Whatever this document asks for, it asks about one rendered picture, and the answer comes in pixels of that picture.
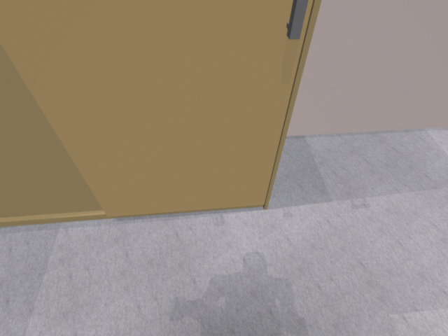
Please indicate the handle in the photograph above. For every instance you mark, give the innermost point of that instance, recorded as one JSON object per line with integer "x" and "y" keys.
{"x": 297, "y": 16}

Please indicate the wardrobe door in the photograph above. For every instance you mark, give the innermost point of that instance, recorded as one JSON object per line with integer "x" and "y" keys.
{"x": 37, "y": 175}
{"x": 163, "y": 105}

